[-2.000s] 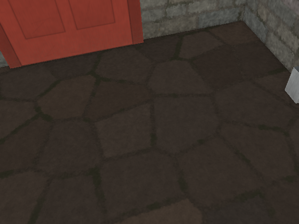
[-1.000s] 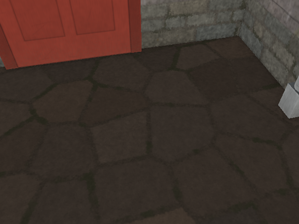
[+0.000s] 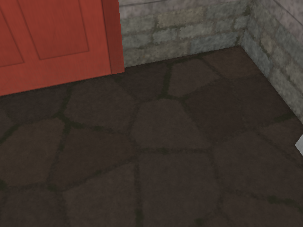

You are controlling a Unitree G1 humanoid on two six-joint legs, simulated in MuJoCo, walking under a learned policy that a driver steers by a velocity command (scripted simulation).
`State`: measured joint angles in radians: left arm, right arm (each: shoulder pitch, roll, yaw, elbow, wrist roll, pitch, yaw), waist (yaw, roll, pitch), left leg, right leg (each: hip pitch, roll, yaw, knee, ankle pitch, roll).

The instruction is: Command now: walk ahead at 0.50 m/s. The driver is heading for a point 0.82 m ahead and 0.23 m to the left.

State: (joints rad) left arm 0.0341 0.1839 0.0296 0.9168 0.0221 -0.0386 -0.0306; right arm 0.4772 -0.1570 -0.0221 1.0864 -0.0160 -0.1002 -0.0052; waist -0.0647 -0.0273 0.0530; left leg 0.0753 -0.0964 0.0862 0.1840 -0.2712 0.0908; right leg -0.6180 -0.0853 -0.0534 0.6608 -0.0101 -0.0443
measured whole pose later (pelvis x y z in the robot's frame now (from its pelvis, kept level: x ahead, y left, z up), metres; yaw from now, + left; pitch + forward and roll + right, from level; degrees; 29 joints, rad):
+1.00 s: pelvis +0.56 +0.05 +0.01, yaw +21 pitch +1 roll +0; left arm 0.07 0.24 0.05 0.81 0.04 -0.03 -0.02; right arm 0.39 -0.24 -0.07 0.94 0.00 -0.06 0.00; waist -0.06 -0.04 0.04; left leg -0.07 -0.15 -0.08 0.28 -0.21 0.14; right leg -0.68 -0.12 0.04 0.86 -0.11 0.05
